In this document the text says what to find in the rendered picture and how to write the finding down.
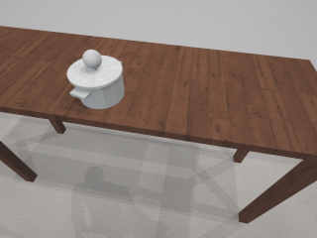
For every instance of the lid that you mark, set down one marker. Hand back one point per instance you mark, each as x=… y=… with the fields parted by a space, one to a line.
x=81 y=76

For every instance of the knob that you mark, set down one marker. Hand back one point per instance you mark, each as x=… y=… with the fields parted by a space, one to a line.
x=92 y=59

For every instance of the table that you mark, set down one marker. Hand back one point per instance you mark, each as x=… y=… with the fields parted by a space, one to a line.
x=249 y=102

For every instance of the pot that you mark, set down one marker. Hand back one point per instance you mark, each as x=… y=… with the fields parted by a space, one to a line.
x=101 y=98

